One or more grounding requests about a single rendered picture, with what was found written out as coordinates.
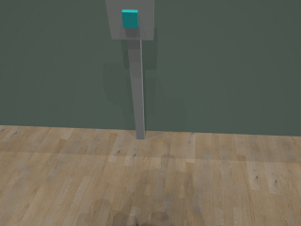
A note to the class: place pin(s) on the panel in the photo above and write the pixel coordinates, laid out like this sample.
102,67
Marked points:
134,37

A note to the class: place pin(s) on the button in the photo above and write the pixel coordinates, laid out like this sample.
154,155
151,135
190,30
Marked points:
130,18

